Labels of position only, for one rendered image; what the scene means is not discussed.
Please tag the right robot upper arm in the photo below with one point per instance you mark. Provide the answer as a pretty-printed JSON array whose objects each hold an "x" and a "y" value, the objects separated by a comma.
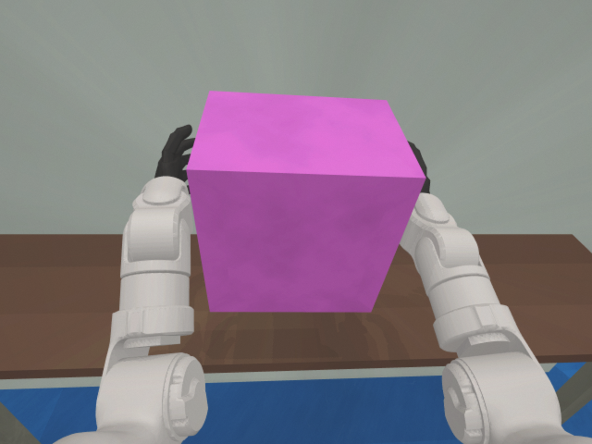
[{"x": 502, "y": 398}]

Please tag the robot left hand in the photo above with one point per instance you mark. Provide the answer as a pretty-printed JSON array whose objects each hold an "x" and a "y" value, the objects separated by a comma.
[{"x": 173, "y": 161}]

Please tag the left robot upper arm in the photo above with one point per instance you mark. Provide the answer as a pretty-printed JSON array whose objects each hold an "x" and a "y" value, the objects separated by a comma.
[{"x": 153, "y": 399}]

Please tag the table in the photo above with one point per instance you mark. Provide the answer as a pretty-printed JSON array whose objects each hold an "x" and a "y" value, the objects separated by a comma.
[{"x": 58, "y": 293}]

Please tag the robot right hand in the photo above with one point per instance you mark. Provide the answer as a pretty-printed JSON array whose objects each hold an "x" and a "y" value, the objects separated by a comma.
[{"x": 422, "y": 164}]

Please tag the right robot forearm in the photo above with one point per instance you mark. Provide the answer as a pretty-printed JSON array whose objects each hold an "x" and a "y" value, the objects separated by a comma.
[{"x": 469, "y": 317}]

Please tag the left robot forearm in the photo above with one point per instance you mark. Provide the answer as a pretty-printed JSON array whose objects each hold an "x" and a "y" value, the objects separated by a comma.
[{"x": 155, "y": 268}]

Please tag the carton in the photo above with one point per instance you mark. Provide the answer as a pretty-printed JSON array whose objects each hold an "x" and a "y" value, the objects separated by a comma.
[{"x": 299, "y": 202}]

